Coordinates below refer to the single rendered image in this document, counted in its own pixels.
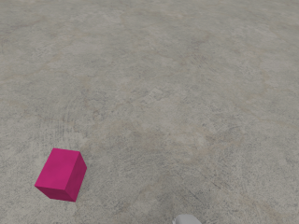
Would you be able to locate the right robot thigh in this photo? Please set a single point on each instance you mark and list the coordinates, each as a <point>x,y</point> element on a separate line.
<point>186,219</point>

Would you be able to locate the carton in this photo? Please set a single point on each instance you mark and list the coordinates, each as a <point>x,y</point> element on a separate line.
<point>62,175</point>

